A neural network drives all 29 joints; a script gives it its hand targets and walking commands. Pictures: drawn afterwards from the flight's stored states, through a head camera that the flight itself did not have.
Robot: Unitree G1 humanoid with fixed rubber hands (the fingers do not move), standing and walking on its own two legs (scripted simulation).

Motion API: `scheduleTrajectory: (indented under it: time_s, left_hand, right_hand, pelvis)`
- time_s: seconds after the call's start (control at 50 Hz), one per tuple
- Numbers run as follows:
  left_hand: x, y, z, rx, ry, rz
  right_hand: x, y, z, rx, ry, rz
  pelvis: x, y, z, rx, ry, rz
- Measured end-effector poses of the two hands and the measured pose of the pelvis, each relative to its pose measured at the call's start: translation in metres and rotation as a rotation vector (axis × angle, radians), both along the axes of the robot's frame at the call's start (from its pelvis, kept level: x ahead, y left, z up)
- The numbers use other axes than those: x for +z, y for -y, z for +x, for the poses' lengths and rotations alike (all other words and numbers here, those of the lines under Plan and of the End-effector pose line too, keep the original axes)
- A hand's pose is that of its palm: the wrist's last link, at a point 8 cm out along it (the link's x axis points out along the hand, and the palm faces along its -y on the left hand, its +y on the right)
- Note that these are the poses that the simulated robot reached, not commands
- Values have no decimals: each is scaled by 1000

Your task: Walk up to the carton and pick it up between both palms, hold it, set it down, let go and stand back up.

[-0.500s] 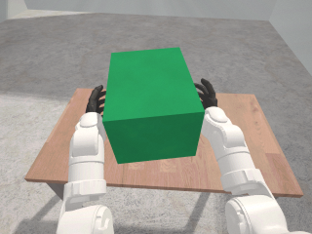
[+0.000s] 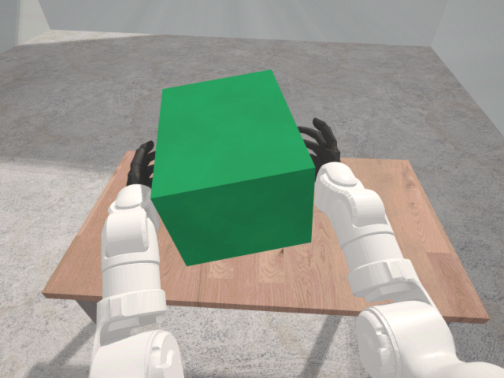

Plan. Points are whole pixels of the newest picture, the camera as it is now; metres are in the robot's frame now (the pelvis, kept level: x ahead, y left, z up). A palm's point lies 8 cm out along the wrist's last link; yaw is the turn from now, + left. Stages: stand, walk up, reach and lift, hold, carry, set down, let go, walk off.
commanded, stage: hold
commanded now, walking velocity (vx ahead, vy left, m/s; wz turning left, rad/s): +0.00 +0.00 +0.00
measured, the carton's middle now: (232, 160) +0.41 +0.04 +0.17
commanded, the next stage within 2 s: none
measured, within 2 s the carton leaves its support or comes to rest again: neither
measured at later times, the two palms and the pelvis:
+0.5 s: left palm (136, 187) +0.36 +0.18 +0.16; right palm (323, 161) +0.38 -0.10 +0.19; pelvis +0.02 +0.00 +0.00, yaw +0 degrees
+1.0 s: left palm (151, 172) +0.39 +0.16 +0.17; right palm (332, 164) +0.39 -0.12 +0.17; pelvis +0.01 +0.00 +0.00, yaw +0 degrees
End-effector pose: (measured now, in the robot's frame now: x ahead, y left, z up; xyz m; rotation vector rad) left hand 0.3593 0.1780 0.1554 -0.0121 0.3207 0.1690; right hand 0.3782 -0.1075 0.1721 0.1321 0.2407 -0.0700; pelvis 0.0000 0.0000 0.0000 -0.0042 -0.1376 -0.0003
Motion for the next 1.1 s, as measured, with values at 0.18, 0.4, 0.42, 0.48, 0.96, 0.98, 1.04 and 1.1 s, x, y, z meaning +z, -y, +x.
scheduleTrajectory:
  time_s: [0.18,0.4,0.42,0.48,0.96,0.98,1.04,1.1]
  left_hand:
    - [25,28,20,-30,67,124]
    - [39,6,17,-31,127,47]
    - [33,3,14,-29,112,36]
    - [13,-4,3,-17,68,21]
    - [32,20,29,-42,67,16]
    - [23,16,28,-39,48,13]
    - [-3,7,21,-27,2,23]
    - [-17,0,10,-9,-14,50]
  right_hand:
    - [-22,26,1,-44,47,11]
    - [31,7,6,-16,122,-113]
    - [30,3,5,-9,108,-120]
    - [19,-5,1,6,64,-114]
    - [7,20,8,-56,55,-6]
    - [3,17,9,-50,39,-21]
    - [-13,8,10,-21,-3,-65]
    - [-23,-1,8,10,-17,-77]
  pelvis:
    - [1,-1,13,0,-65,-1]
    - [1,-5,27,1,-49,-6]
    - [1,-5,26,1,-44,-6]
    - [1,-4,21,1,-37,-6]
    - [1,-1,8,1,-32,0]
    - [1,-1,10,1,-34,-1]
    - [1,-2,15,1,-40,-2]
    - [1,-3,19,1,-47,-4]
